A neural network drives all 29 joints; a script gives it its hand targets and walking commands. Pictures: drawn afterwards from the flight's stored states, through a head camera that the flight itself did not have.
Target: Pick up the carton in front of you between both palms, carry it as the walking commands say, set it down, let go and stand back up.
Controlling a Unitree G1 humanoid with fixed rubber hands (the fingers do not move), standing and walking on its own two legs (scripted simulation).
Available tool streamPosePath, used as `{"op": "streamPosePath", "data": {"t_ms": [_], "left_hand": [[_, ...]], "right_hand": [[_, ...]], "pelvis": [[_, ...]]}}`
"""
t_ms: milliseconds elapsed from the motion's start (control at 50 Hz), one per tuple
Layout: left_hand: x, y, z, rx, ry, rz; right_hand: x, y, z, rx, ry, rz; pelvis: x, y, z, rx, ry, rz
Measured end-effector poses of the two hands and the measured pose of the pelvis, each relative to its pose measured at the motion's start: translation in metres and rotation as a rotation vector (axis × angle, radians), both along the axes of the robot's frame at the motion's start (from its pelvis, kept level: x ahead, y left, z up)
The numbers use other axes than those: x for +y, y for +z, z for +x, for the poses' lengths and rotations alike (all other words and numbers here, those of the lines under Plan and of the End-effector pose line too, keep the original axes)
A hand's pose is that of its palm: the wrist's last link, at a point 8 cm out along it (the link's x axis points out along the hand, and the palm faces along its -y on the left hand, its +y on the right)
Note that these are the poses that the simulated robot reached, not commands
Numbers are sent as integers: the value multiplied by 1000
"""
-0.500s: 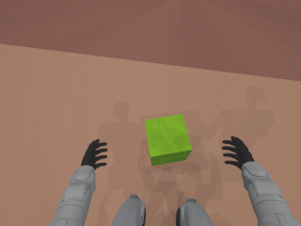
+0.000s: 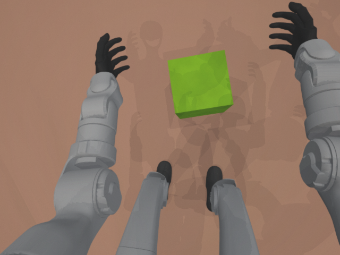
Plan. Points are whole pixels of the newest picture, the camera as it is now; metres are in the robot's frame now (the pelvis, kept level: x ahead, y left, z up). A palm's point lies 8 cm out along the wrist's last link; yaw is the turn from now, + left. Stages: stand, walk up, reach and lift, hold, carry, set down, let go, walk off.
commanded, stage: reach and lift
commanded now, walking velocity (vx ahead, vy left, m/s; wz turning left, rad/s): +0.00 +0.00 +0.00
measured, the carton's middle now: (199, 89) +0.55 +0.00 -0.54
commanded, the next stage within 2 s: none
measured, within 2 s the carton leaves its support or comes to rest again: leaves its support in 1.96 s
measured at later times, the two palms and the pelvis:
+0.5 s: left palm (131, 75) +0.51 +0.20 -0.23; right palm (269, 54) +0.58 -0.17 -0.23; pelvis +0.02 +0.01 -0.07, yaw +2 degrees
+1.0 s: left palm (149, 92) +0.51 +0.19 -0.44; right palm (247, 79) +0.57 -0.17 -0.45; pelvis -0.04 +0.00 -0.27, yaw +5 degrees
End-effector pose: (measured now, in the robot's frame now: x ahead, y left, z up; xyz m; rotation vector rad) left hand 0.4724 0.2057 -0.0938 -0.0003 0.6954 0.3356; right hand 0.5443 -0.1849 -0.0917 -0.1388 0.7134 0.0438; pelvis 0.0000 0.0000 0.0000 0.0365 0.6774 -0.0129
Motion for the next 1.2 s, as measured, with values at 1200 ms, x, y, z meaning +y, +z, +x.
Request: {"op": "streamPosePath", "data": {"t_ms": [1200], "left_hand": [[-10,-385,34,54,-27,-40]], "right_hand": [[28,-388,32,3,21,2]], "pelvis": [[4,-293,-31,-62,49,51]]}}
